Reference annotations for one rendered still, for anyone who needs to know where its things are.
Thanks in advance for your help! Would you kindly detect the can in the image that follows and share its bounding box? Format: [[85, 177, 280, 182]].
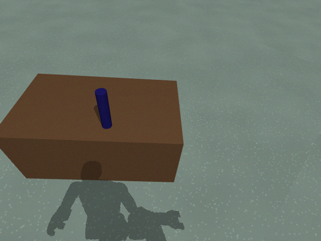
[[95, 88, 112, 129]]

